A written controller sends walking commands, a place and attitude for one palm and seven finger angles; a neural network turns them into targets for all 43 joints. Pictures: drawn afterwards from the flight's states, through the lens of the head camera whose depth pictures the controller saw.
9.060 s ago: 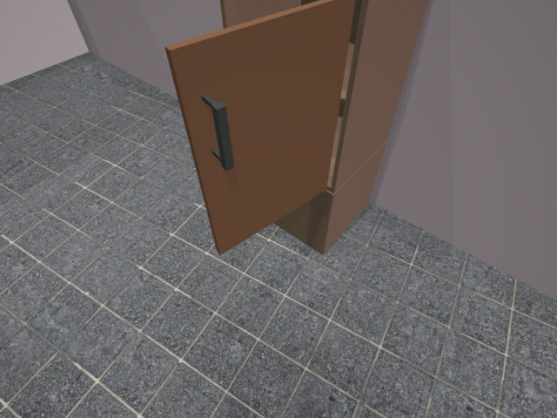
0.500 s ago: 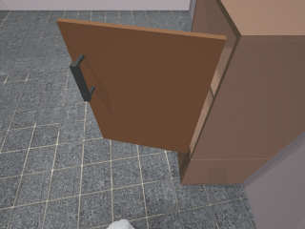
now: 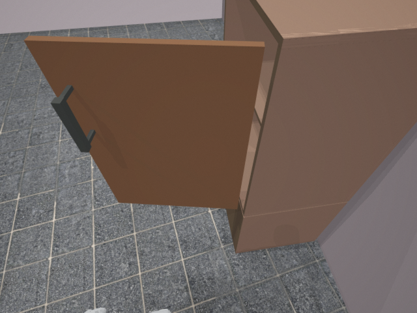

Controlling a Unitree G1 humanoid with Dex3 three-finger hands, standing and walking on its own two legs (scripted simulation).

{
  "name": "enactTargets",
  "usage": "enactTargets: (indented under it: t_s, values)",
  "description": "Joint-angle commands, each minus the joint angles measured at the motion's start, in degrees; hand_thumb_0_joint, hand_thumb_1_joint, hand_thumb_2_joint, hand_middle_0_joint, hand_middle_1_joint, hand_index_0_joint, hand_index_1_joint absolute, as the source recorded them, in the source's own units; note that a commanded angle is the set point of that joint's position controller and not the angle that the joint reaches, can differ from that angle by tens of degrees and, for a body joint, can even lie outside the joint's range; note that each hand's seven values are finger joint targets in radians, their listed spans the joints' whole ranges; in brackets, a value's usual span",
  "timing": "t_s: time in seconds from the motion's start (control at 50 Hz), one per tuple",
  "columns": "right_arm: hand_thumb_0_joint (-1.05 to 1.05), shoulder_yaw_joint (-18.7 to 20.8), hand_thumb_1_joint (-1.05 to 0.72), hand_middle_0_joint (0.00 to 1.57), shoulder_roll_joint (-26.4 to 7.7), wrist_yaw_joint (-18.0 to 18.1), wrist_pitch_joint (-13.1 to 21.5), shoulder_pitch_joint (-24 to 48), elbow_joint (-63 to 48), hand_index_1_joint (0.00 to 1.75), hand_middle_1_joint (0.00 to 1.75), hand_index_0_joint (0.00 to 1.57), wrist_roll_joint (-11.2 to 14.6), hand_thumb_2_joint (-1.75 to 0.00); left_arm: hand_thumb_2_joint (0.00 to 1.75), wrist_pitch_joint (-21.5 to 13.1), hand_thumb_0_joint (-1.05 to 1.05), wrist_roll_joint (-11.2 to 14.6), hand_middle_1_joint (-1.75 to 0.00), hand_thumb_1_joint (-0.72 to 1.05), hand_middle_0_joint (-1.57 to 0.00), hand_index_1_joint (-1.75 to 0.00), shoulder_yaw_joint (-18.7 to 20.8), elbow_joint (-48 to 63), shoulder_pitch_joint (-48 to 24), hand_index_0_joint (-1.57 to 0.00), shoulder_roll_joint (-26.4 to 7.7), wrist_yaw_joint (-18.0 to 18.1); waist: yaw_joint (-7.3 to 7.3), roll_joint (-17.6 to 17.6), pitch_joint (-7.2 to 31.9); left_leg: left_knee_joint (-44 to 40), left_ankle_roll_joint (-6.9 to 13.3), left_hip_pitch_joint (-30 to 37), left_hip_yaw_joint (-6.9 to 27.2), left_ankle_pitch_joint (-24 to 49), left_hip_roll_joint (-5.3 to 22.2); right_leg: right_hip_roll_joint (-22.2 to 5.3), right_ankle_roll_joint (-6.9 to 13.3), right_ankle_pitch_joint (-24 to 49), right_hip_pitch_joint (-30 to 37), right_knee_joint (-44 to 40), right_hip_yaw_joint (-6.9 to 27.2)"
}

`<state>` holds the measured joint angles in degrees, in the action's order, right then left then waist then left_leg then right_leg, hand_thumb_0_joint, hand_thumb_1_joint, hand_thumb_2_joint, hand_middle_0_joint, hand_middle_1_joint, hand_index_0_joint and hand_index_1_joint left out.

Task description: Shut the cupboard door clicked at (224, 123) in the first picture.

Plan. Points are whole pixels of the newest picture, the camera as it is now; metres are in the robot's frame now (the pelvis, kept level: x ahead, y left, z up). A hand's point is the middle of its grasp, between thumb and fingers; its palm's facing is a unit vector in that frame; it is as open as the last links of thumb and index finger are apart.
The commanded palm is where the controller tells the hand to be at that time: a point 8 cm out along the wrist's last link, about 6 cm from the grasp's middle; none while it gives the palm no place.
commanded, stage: come to a stop and stand still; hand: left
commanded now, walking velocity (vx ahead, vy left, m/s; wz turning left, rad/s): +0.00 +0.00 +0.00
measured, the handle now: (77, 120) +0.48 +0.31 +0.10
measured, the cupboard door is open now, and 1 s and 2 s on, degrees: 78 78 78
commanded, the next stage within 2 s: look again from close up in 1.28 s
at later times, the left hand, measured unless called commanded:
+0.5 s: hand out of the picture +0.02 +0.15 -0.16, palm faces +0.04 -0.98 -0.19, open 7.3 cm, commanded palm none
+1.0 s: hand out of the picture +0.03 +0.14 -0.16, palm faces +0.04 -0.99 -0.16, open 7.4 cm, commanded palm none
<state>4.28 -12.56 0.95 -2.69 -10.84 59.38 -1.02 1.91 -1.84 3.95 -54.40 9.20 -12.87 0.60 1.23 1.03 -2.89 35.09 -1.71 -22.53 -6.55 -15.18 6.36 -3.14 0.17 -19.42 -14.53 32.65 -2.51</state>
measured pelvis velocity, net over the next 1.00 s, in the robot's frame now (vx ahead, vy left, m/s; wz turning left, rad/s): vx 0.04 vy -0.03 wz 0.01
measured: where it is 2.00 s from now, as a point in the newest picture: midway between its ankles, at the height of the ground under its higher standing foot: outside the picture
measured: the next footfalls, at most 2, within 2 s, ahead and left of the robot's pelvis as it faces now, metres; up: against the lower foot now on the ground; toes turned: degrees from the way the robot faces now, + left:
left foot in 0.18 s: +0.04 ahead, +0.10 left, +0.00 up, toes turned +4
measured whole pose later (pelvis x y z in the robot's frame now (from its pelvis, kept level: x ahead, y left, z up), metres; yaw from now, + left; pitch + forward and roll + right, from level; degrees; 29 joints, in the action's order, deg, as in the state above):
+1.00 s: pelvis +0.04 -0.03 +0.02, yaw +0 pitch +0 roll +0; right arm 0.6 -7.6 2.4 0.5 -15.1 66.1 -0.5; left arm -0.6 -0.6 0.6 -66.0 15.6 -8.3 1.6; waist -0.2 -1.1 -2.2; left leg 22.2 -1.3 -6.6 -3.0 -15.7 2.2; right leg -0.5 0.7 -16.4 -5.4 21.6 -4.0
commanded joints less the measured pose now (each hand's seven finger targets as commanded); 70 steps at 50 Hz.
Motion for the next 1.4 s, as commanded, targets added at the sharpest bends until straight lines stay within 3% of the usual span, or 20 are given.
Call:
enactTargets:
  t_s: [0.0, 0.04, 0.1, 0.12, 0.14, 0.16, 0.18, 0.22, 0.24, 0.32, 0.42, 0.6, 0.68, 0.72, 0.84, 0.88, 1.0, 1.34, 1.36, 1.38]
  values:
    - [0.00, 0.1, -0.90, 0.20, -2.1, -0.3, -0.4, 0.7, -5.0, 0.30, 0.30, 0.20, -0.2, -0.90, 0.90, -1.2, 0.00, 0.0, -0.30, 0.90, -0.20, -0.30, 0.2, 1.7, 1.3, -0.20, -8.3, 0.9, -1.31, -17.6, -0.5, 14.8, 1.1, -1.5, 5.8, -13.3, -4.1, -14.0, 9.2, 2.9, -6.1, -19.9, 14.6]
    - [0.00, -0.2, -0.90, 0.20, -1.6, -0.3, 0.0, -3.6, -2.5, 0.30, 0.30, 0.20, 0.0, -0.90, 0.90, -1.5, 0.00, 0.2, -0.30, 0.90, -0.20, -0.30, -0.6, 1.5, -1.5, -0.20, -5.8, 1.0, 0.63, -13.7, -0.4, 14.2, 0.6, 1.6, 4.8, -8.9, -4.1, -10.8, 8.3, 10.5, -4.7, -16.7, 7.9]
    - [0.00, -1.3, -0.90, 0.20, -0.3, 0.0, 0.8, -6.2, -0.6, 0.30, 0.30, 0.20, 0.1, -0.90, 0.90, -1.9, 0.00, 0.8, -0.30, 0.90, -0.20, -0.30, -0.9, -0.5, 0.8, -0.20, -5.3, 1.1, 0.29, -9.8, 1.0, -1.0, -0.1, 6.3, 3.7, -4.8, -4.4, -9.2, 7.0, 15.6, 0.3, -12.2, 6.2]
    - [0.00, -1.6, -0.90, 0.20, 0.1, 0.1, 1.5, -7.4, 0.5, 0.30, 0.30, 0.20, 0.2, -0.90, 0.90, -2.1, 0.00, 1.1, -0.30, 0.90, -0.20, -0.30, -1.2, -1.5, 1.5, -0.20, -4.5, 1.1, 0.38, -7.4, 2.1, -9.3, 0.0, 11.1, 4.6, 2.1, -4.0, -8.2, 5.4, 14.9, -0.1, -9.7, 5.8]
    - [0.00, -1.9, -0.90, 0.20, -1.5, 0.3, 2.4, -7.6, 1.0, 0.30, 0.30, 0.20, 0.0, -0.90, 0.90, -2.1, 0.00, 1.8, -0.30, 0.90, -0.20, -0.30, -1.8, -2.2, 3.4, -0.20, -3.0, 0.8, -0.47, -0.1, 2.8, -12.7, 1.5, 13.8, 9.1, 12.7, -0.8, -5.4, 2.7, 14.2, -1.2, -7.1, 4.5]
    - [0.00, -2.0, -0.90, 0.20, -3.3, 0.8, 3.1, -6.6, 1.1, 0.30, 0.30, 0.20, -0.3, -0.90, 0.90, -2.1, 0.00, 2.1, -0.30, 0.90, -0.20, -0.30, -1.9, -2.7, 5.2, -0.20, -1.5, 0.8, -2.01, 4.6, 3.5, -13.8, 3.4, 11.9, 12.8, 17.9, 3.8, -2.9, 1.0, 12.2, 1.6, -7.5, 3.5]
    - [0.00, -2.0, -0.90, 0.20, -4.5, 1.1, 2.9, -5.9, 1.1, 0.30, 0.30, 0.20, -0.2, -0.90, 0.90, -1.9, 0.00, 1.9, -0.30, 0.90, -0.20, -0.30, -1.9, -3.0, 5.3, -0.20, -1.4, 0.9, -2.24, 2.0, 3.0, -13.7, 3.7, 8.3, 12.7, 13.6, 4.4, -2.0, 0.6, 8.8, 5.1, -9.9, 3.4]
    - [0.00, -2.2, -0.90, 0.20, -2.9, 1.4, 3.3, -6.0, 2.7, 0.30, 0.30, 0.20, 0.0, -0.90, 0.90, -1.5, 0.00, 1.8, -0.30, 0.90, -0.20, -0.30, -1.7, -4.5, 4.4, -0.20, -1.8, 0.9, -2.33, 7.2, 3.0, -15.1, 3.0, 7.4, 11.2, 14.7, 2.4, -2.0, 0.6, 11.8, 8.5, -8.8, 2.2]
    - [0.00, -2.4, -0.90, 0.20, -2.5, 1.4, 3.3, -5.6, 3.0, 0.30, 0.30, 0.20, 0.1, -0.90, 0.90, -1.6, 0.00, 1.9, -0.30, 0.90, -0.20, -0.30, -1.7, -5.1, 4.6, -0.20, -1.8, 0.8, -2.44, 7.2, 2.6, -15.4, 2.7, 7.6, 10.6, 13.4, 1.9, -2.3, 0.7, 12.2, 8.5, -9.4, 2.7]
    - [0.00, -2.3, -0.90, 0.20, -0.9, 1.4, 2.9, -7.1, 3.9, 0.30, 0.30, 0.20, 0.3, -0.90, 0.90, -2.2, 0.00, 1.7, -0.30, 0.90, -0.20, -0.30, -2.1, -6.8, 5.2, -0.20, -1.7, 0.7, -1.70, -1.6, 1.0, -15.7, 1.7, 10.4, 8.3, 7.2, 0.2, -3.2, 1.4, 11.4, 6.3, -13.5, 4.0]
    - [0.00, -2.4, -0.90, 0.20, 0.0, 1.3, 2.8, -8.0, 4.9, 0.30, 0.30, 0.20, 0.3, -0.90, 0.90, -2.7, 0.00, 1.6, -0.30, 0.90, -0.20, -0.30, -2.3, -8.1, 6.3, -0.20, -1.3, 0.9, -1.15, -4.5, 0.1, -15.8, 1.6, 12.6, 7.1, 7.3, -0.5, -3.6, 1.5, 11.1, 4.9, -15.3, 4.5]
    - [0.00, -2.9, -0.90, 0.20, 0.0, 1.6, 3.3, -8.0, 5.5, 0.30, 0.30, 0.20, 0.2, -0.90, 0.90, -3.3, 0.00, 1.7, -0.30, 0.90, -0.20, -0.30, -2.7, -9.8, 9.4, -0.20, -0.2, 1.2, -1.09, -1.5, 0.5, -15.2, 1.5, 14.9, 6.7, 12.1, -0.3, -3.9, 1.8, 19.3, 5.9, -14.3, 4.6]
    - [0.00, -3.1, -0.90, 0.20, 0.1, 1.7, 3.3, -7.8, 5.6, 0.30, 0.30, 0.20, 0.2, -0.90, 0.90, -3.2, 0.00, 1.6, -0.30, 0.90, -0.20, -0.30, -2.8, -10.2, 10.2, -0.20, 0.1, 1.2, -1.30, -0.6, -0.8, -15.3, 1.6, 14.7, 6.7, 12.2, -0.4, -3.8, 1.8, 19.5, 5.9, -14.3, 4.4]
    - [0.00, -3.0, -0.90, 0.20, 0.3, 1.8, 3.2, -8.2, 5.6, 0.30, 0.30, 0.20, 0.3, -0.90, 0.90, -3.2, 0.00, 1.5, -0.30, 0.90, -0.20, -0.30, -2.8, -10.4, 10.1, -0.20, 0.0, 1.3, -1.27, -2.2, -1.4, -15.4, 1.6, 14.4, 6.6, 11.6, -0.3, -3.6, 1.7, 19.2, 6.3, -14.7, 4.0]
    - [0.00, -3.1, -0.90, 0.20, 0.0, 1.9, 3.4, -8.3, 5.5, 0.30, 0.30, 0.20, 0.3, -0.90, 0.90, -3.2, 0.00, 1.5, -0.30, 0.90, -0.20, -0.30, -2.8, -10.2, 10.1, -0.20, 0.0, 1.3, -1.28, -1.1, -1.5, -15.4, 1.6, 14.4, 6.6, 13.2, -0.5, -3.7, 1.8, 21.1, 7.0, -14.1, 4.0]
    - [0.00, -3.1, -0.90, 0.20, -0.1, 1.9, 3.5, -8.4, 5.4, 0.30, 0.30, 0.20, 0.2, -0.90, 0.90, -3.3, 0.00, 1.6, -0.30, 0.90, -0.20, -0.30, -2.8, -10.3, 10.5, -0.20, -0.1, 1.4, -1.41, -1.5, 0.5, -14.9, 1.7, 15.7, 6.6, 15.7, -0.3, -3.9, 1.7, 23.7, 7.9, -13.4, 3.7]
    - [0.00, -3.0, -0.90, 0.20, -0.2, 2.0, 3.6, -8.9, 5.5, 0.30, 0.30, 0.20, 0.3, -0.90, 0.90, -3.3, 0.00, 1.6, -0.30, 0.90, -0.20, -0.30, -2.6, -10.0, 10.3, -0.20, -0.3, 1.5, -1.42, -1.7, 1.2, -14.3, 1.7, 16.4, 6.5, 19.4, -0.3, -3.9, 1.7, 27.0, 9.0, -12.4, 3.0]
    - [0.00, -2.8, -0.90, 0.20, -0.5, 2.1, 3.6, -9.2, 5.5, 0.30, 0.30, 0.20, 0.3, -0.90, 0.90, -2.9, 0.00, 1.5, -0.30, 0.90, -0.20, -0.30, -2.4, -9.1, 9.0, -0.20, -1.1, 1.6, -1.51, -1.3, -0.1, -14.6, 1.9, 16.2, 6.6, 22.2, -0.5, -3.8, 1.5, 25.9, 9.6, -11.8, 2.0]
    - [0.00, -2.7, -0.90, 0.20, -3.2, 1.1, 4.7, -3.0, 1.0, 0.30, 0.30, 0.20, 1.2, -0.90, 0.90, -4.9, 0.00, 0.5, -0.30, 0.90, -0.20, -0.30, -3.0, -10.0, 13.5, -0.20, -2.7, 4.2, -3.16, 0.2, 0.9, -0.4, 1.2, 13.3, 4.1, 29.2, -0.2, -6.0, -0.1, 48.1, 5.7, -9.8, 6.3]
    - [0.00, -3.0, -0.90, 0.20, -0.5, 0.6, 4.6, -7.7, -0.4, 0.30, 0.30, 0.20, 0.4, -0.90, 0.90, -5.1, 0.00, 0.7, -0.30, 0.90, -0.20, -0.30, -2.1, -7.2, 11.7, -0.20, -4.8, 3.9, -0.01, 1.5, 4.1, -2.5, 2.2, 10.5, 5.4, 14.9, -1.7, -7.7, 2.1, 49.3, 10.5, -6.1, 5.5]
